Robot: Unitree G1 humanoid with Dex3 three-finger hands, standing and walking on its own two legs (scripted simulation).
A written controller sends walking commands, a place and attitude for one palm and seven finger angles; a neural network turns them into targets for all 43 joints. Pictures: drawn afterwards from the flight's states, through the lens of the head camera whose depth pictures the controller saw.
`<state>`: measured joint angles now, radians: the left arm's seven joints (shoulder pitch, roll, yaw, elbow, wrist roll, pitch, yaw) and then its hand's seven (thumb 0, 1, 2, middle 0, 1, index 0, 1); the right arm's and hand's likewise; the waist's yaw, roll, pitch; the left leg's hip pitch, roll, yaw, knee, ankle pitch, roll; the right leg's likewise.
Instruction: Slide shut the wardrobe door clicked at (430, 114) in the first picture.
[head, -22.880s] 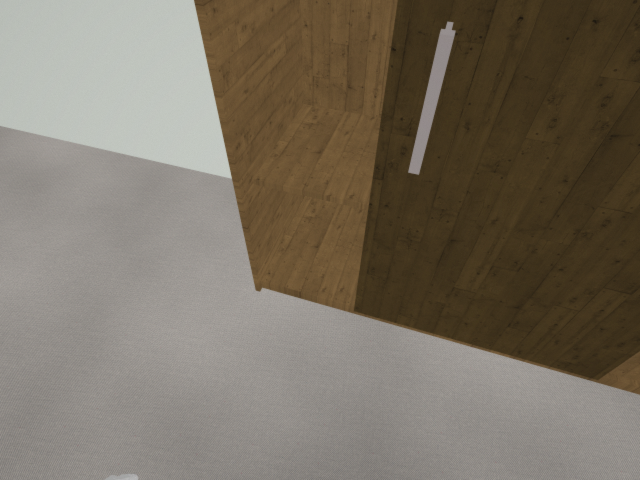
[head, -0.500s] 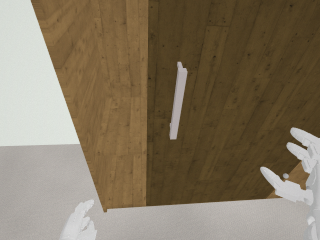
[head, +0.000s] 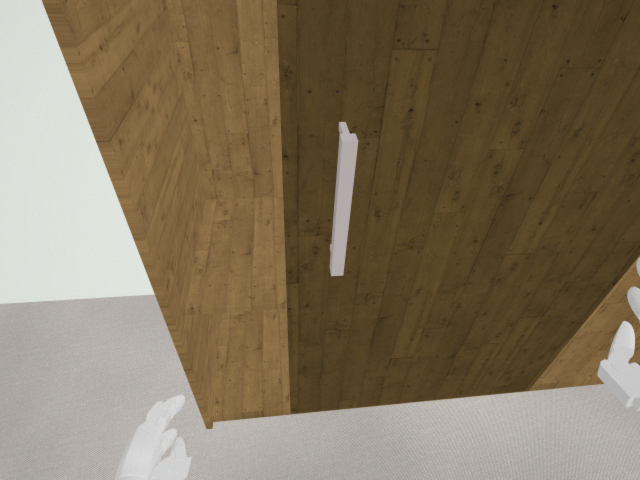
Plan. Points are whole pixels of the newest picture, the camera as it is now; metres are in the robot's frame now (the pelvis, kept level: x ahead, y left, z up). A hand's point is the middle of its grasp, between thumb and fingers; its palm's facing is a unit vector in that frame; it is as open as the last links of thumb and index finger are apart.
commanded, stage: draw the hand back to the body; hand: right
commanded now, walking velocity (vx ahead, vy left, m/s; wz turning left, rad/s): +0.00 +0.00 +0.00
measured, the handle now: (339, 205) +0.51 -0.04 +0.10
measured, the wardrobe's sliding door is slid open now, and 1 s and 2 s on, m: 0.24 0.24 0.24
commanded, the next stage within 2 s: step back with the hand held close in 0.08 s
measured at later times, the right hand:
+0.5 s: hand (580, 345) +0.21 -0.27 +0.14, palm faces +0.34 +0.83 -0.45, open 7.4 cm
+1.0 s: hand out of the picture +0.16 -0.30 +0.15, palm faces +0.44 +0.78 -0.45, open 7.4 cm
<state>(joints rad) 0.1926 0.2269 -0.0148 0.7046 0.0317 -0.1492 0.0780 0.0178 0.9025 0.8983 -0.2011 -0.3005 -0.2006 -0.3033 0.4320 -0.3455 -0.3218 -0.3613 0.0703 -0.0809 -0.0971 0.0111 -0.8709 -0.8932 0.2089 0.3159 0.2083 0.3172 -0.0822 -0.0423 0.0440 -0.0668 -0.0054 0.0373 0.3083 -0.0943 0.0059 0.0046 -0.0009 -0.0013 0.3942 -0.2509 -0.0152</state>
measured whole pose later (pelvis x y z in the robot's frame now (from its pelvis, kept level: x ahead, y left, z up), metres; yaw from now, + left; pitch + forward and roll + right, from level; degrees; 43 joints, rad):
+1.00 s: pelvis -0.06 -0.04 -0.03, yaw +3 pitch -1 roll +0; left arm 0.23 0.20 -0.01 0.59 0.03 -0.10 0.08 0.02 0.90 0.90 -0.20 -0.30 -0.20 -0.30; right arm 0.47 -0.39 -0.45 -0.46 -0.02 -0.26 -0.14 0.01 -0.89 -0.90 0.21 0.30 0.21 0.31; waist -0.01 0.03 0.01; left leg -0.42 0.01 -0.08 0.72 -0.25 -0.02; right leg -0.37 0.05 -0.08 0.71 -0.32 -0.09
